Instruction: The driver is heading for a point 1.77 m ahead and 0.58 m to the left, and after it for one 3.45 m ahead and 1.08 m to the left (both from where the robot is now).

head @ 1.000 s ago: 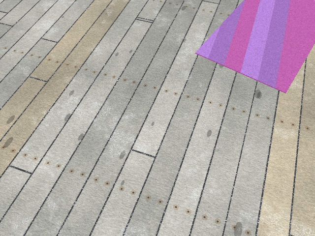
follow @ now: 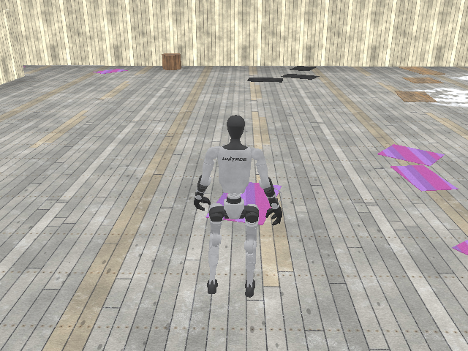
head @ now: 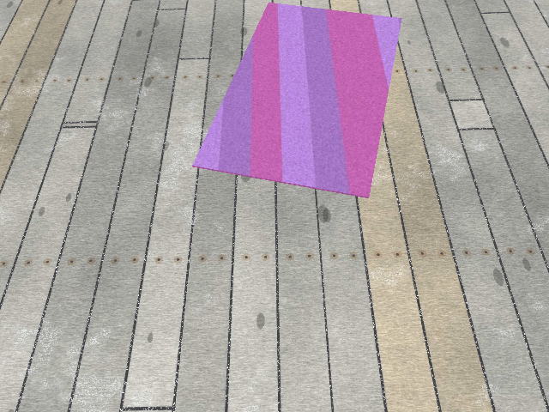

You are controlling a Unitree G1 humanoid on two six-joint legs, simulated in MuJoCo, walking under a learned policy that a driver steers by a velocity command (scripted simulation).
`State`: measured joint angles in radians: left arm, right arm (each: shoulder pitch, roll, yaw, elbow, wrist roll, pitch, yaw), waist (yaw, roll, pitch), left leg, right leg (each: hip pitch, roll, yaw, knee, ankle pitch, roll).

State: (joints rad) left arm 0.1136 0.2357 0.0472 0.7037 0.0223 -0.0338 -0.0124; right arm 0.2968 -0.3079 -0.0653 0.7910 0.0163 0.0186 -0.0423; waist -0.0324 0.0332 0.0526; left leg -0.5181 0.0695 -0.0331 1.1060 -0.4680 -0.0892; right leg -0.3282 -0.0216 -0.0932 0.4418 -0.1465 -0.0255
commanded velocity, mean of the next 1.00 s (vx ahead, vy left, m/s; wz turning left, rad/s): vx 0.02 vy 0.00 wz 0.47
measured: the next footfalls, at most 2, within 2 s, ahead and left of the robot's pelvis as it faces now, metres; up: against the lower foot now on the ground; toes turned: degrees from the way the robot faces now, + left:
left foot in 0.24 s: +0.10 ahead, +0.14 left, +0.00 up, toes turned +12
right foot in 0.74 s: +0.16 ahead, -0.07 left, +0.00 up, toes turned +31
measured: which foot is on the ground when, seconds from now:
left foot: up 0.00-0.22, down 0.24-0.74, up 0.76-1.00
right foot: down 0.00-0.24, up 0.26-0.72, down 0.74-1.00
